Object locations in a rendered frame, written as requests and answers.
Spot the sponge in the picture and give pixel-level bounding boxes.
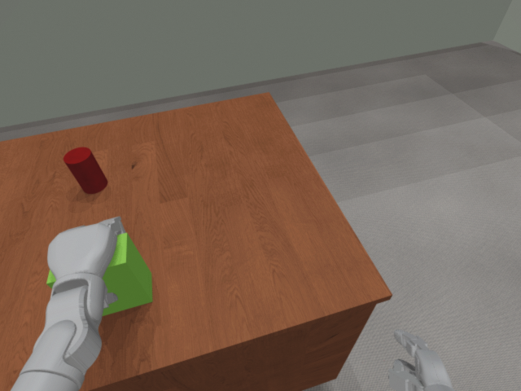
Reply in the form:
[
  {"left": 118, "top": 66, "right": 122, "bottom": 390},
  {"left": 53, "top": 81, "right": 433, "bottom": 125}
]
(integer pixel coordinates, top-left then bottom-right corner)
[{"left": 46, "top": 233, "right": 152, "bottom": 316}]

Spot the robot right hand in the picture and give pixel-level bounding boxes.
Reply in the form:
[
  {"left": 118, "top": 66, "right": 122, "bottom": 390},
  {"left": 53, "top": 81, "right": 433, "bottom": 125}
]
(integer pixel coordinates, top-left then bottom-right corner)
[{"left": 388, "top": 329, "right": 453, "bottom": 391}]

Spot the robot left forearm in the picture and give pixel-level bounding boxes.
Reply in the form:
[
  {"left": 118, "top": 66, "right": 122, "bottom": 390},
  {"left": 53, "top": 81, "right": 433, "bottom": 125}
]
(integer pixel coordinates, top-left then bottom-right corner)
[{"left": 11, "top": 273, "right": 105, "bottom": 391}]

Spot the robot left hand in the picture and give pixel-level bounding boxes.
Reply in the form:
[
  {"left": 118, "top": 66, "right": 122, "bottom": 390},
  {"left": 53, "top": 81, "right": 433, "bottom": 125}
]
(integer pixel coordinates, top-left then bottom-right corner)
[{"left": 47, "top": 217, "right": 126, "bottom": 309}]

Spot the table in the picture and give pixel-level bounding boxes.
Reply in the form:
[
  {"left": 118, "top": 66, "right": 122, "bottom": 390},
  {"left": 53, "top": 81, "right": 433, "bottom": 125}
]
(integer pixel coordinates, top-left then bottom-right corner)
[{"left": 0, "top": 92, "right": 392, "bottom": 391}]

